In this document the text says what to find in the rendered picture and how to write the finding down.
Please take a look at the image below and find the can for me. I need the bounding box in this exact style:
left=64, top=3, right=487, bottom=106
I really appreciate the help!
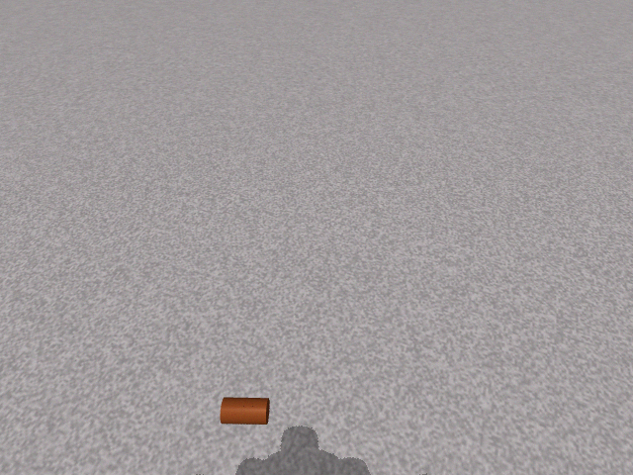
left=221, top=397, right=269, bottom=425

